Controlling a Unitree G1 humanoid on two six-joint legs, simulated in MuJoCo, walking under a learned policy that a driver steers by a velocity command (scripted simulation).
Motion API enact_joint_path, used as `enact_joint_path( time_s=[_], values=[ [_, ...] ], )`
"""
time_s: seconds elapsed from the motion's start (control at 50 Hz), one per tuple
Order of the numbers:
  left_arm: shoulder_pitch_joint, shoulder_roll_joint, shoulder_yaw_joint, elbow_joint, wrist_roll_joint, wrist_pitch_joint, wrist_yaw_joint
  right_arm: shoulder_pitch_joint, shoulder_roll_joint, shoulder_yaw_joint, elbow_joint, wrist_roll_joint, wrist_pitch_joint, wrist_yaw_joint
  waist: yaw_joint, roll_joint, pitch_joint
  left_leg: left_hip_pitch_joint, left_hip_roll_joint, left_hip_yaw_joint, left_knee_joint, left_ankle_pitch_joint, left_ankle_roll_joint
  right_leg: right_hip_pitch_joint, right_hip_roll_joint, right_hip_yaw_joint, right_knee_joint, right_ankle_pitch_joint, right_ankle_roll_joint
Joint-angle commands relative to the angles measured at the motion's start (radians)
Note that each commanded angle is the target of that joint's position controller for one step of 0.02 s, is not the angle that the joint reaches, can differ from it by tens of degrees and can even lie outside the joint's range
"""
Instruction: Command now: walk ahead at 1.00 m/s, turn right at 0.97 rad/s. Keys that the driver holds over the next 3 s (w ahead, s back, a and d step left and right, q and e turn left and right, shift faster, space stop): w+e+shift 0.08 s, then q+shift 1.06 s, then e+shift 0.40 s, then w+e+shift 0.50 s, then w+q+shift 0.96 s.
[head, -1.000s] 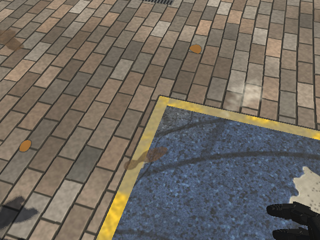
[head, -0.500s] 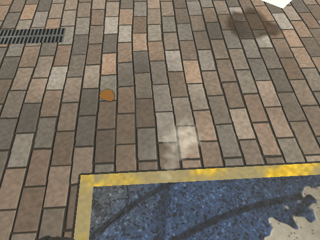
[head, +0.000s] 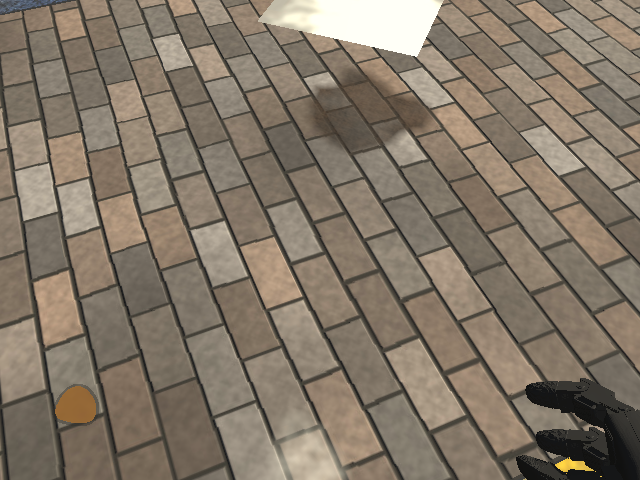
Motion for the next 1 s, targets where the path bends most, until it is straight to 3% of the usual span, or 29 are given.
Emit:
enact_joint_path(
  time_s=[0.02,0.04,0.06,0.08,0.1,0.14,0.18,0.22,0.24,0.28,0.32,0.34,0.36,0.38,0.4,0.42,0.44,0.48,0.56,0.62,0.74,0.76,0.78,0.8,0.82,0.86,0.92,0.96,1.0],
  values=[
    [-0.03,-0.038,-0.045,-0.201,-0.034,-0.027,0.002,0.468,-0.353,-0.132,0.066,-0.034,0.004,-0.026,-0.175,0.486,-0.446,0.967,0.474,-0.928,-0.312,-0.731,0.159,-0.769,-0.026,-0.124,0.735,0.001,0.009],
    [-0.12,0.04,-0.038,-0.158,0.0,-0.002,0.009,0.331,-0.221,-0.114,0.033,-0.025,0.011,-0.019,-0.182,0.23,-0.257,0.799,0.401,-0.766,-0.329,-0.834,0.163,-0.819,-0.122,-0.159,0.754,0.136,0.008],
    [-0.181,0.058,-0.031,-0.165,0.018,0.008,-0.005,0.293,-0.155,-0.097,0.041,-0.014,0.015,-0.014,-0.178,0.117,-0.149,0.666,0.347,-0.548,-0.305,-0.644,0.147,-0.802,-0.159,-0.191,0.696,0.209,0.019],
    [-0.214,0.052,-0.03,-0.166,0.023,0.019,-0.022,0.299,-0.13,-0.091,0.066,-0.017,0.016,-0.01,-0.168,0.056,-0.094,0.578,0.301,-0.396,-0.307,-0.451,0.128,-0.772,-0.191,-0.198,0.661,0.228,0.031],
    [-0.246,0.019,-0.039,-0.186,0.04,0.027,-0.037,0.342,-0.104,-0.08,0.108,-0.016,0.006,-0.01,-0.158,0.065,-0.035,0.496,0.257,-0.29,-0.307,-0.239,0.132,-0.747,-0.208,-0.187,0.625,0.23,0.043],
    [-0.254,-0.038,-0.058,-0.207,0.043,0.04,-0.04,0.397,-0.06,-0.065,0.174,0.004,-0.024,0.011,-0.122,0.097,0.001,0.437,0.228,-0.168,-0.281,0.284,0.142,-0.721,-0.186,-0.177,0.563,0.172,0.069],
    [-0.28,-0.051,-0.071,-0.233,0.045,0.031,-0.035,0.405,-0.088,-0.069,0.205,0.021,-0.046,0.03,-0.099,0.122,-0.004,0.417,0.205,-0.066,-0.289,0.62,0.153,-0.69,-0.135,-0.18,0.394,0.211,0.087],
    [-0.328,-0.052,-0.088,-0.254,0.041,0.02,-0.045,0.322,-0.119,-0.073,0.208,0.033,-0.039,0.035,-0.061,0.151,0.0,0.318,0.116,0.052,-0.321,0.634,0.135,-0.528,-0.126,-0.262,0.081,0.352,0.097],
    [-0.352,-0.06,-0.098,-0.25,0.037,0.014,-0.054,0.326,-0.13,-0.077,0.216,0.041,-0.032,0.037,-0.073,0.161,-0.011,0.271,0.08,0.071,-0.332,0.617,0.129,-0.409,-0.113,-0.322,-0.037,0.453,0.1],
    [-0.354,-0.044,-0.1,-0.234,0.034,0.01,-0.055,0.383,-0.167,-0.089,0.245,0.049,-0.023,0.039,-0.076,0.155,-0.023,0.268,0.104,0.013,-0.32,0.583,0.129,-0.259,-0.1,-0.312,-0.115,0.578,0.092],
    [-0.242,-0.001,-0.087,-0.177,0.054,0.0,-0.033,0.398,-0.19,-0.097,0.256,0.056,-0.014,0.032,-0.024,0.096,-0.063,0.325,0.09,-0.004,-0.148,0.648,0.096,-0.133,-0.105,-0.289,-0.201,0.651,0.063],
    [-0.177,0.034,-0.078,-0.154,0.07,-0.011,-0.017,0.414,-0.193,-0.098,0.253,0.065,-0.01,0.028,0.004,0.065,-0.103,0.29,0.048,-0.002,0.015,0.559,0.076,-0.02,-0.149,-0.264,-0.237,0.745,0.051],
    [-0.111,0.096,-0.066,-0.153,0.087,-0.02,0.002,0.444,-0.16,-0.093,0.222,0.07,-0.004,0.024,0.012,-0.042,-0.207,0.166,-0.02,0.028,0.274,0.138,0.053,0.165,-0.358,-0.125,-0.165,1.205,0.026],
    [-0.084,0.131,-0.055,-0.188,0.075,-0.014,0.006,0.621,-0.059,-0.077,0.216,0.095,0.021,0.0,-0.052,-0.23,-0.449,0.059,-0.11,0.043,0.666,-0.593,0.041,0.353,-0.701,0.116,-0.061,1.759,-0.101],
    [-0.095,0.097,-0.048,-0.201,0.009,0.006,0.007,0.642,-0.132,-0.095,0.236,0.079,0.05,-0.021,-0.034,-0.134,-0.532,0.037,-0.097,-0.02,0.78,-0.579,0.05,0.323,-0.685,0.097,-0.067,1.726,-0.149],
    [-0.181,0.039,-0.06,-0.216,-0.004,0.015,0.016,0.586,-0.14,-0.102,0.232,0.06,0.064,-0.022,-0.062,-0.1,-0.414,-0.019,-0.059,-0.002,0.772,-0.496,0.043,0.195,-0.62,0.025,-0.145,1.457,-0.134],
    [-0.241,-0.02,-0.076,-0.214,-0.001,0.018,0.025,0.523,-0.133,-0.106,0.222,0.04,0.075,-0.014,-0.086,-0.076,-0.278,-0.054,-0.022,0.017,0.719,-0.434,0.032,0.082,-0.55,-0.042,-0.207,1.257,-0.097],
    [-0.272,-0.041,-0.08,-0.197,0.003,0.02,0.046,0.492,-0.102,-0.111,0.213,0.021,0.106,0.006,-0.129,-0.109,-0.136,-0.019,-0.005,0.035,0.678,-0.363,-0.001,-0.105,-0.487,-0.154,-0.308,1.121,-0.072],
    [-0.294,-0.035,-0.066,-0.191,0.015,0.007,0.05,0.438,-0.047,-0.118,0.161,0.02,0.15,0.017,-0.172,-0.103,-0.134,0.015,0.009,0.058,0.623,-0.285,-0.011,-0.216,-0.503,-0.263,-0.373,0.948,-0.093],
    [-0.326,-0.036,-0.06,-0.191,0.023,0.01,0.047,0.345,-0.032,-0.11,0.105,0.023,0.168,0.043,-0.175,-0.145,-0.104,0.09,0.04,0.079,0.413,-0.145,0.013,-0.295,-0.477,-0.375,-0.385,0.72,-0.043],
    [-0.265,0.043,-0.018,-0.185,0.013,0.041,0.023,0.223,-0.082,-0.121,0.029,0.026,0.172,0.065,-0.131,-0.113,-0.079,0.244,-0.003,0.164,0.11,-0.179,0.061,-0.282,-0.531,-0.442,-0.247,0.409,0.045],
    [-0.236,0.044,-0.013,-0.175,0.012,0.053,0.019,0.25,-0.096,-0.127,0.038,0.02,0.162,0.061,-0.14,-0.056,-0.083,0.305,-0.021,0.152,0.031,-0.156,0.077,-0.298,-0.501,-0.468,-0.151,0.308,0.086],
    [-0.178,0.029,-0.011,-0.163,0.02,0.069,0.01,0.32,-0.154,-0.143,0.06,0.008,0.145,0.046,-0.159,0.137,-0.068,0.38,0.048,-0.016,-0.124,-0.058,0.111,-0.383,-0.425,-0.521,0.078,0.13,0.145],
    [-0.16,-0.037,-0.032,-0.231,0.017,0.088,0.008,0.312,-0.321,-0.175,0.023,0.013,0.135,0.031,-0.118,0.416,-0.03,0.43,0.32,-0.468,-0.195,0.336,0.244,-0.669,-0.243,-0.519,0.349,-0.229,0.234],
    [-0.262,-0.001,-0.035,-0.259,0.037,0.104,0.021,0.392,-0.331,-0.195,0.019,0.024,0.138,0.026,-0.218,0.267,-0.121,0.439,0.335,-0.525,-0.233,0.311,0.353,-0.704,-0.205,-0.314,0.477,-0.213,0.231],
    [-0.276,0.001,-0.032,-0.247,0.012,0.095,0.03,0.272,-0.254,-0.171,0.017,0.022,0.151,0.012,-0.143,0.176,-0.042,0.357,0.212,-0.355,-0.239,0.076,0.297,-0.694,-0.237,-0.243,0.438,0.008,0.209],
    [-0.239,0.02,-0.024,-0.211,0.034,0.092,0.031,0.172,-0.18,-0.149,-0.017,0.035,0.157,0.014,-0.107,0.146,-0.084,0.314,0.11,-0.268,-0.211,0.161,0.249,-0.599,-0.208,-0.253,0.409,0.129,0.201],
    [-0.246,-0.002,-0.032,-0.213,0.025,0.097,0.027,0.208,-0.197,-0.157,-0.006,0.033,0.151,0.022,-0.117,0.092,-0.107,0.338,0.102,-0.296,-0.198,0.174,0.251,-0.588,-0.191,-0.24,0.348,0.124,0.201],
    [-0.272,-0.015,-0.039,-0.224,0.018,0.099,0.029,0.234,-0.214,-0.165,-0.001,0.029,0.151,0.025,-0.138,0.097,-0.105,0.36,0.098,-0.35,-0.201,0.097,0.256,-0.595,-0.174,-0.226,0.271,0.125,0.198]
  ],
)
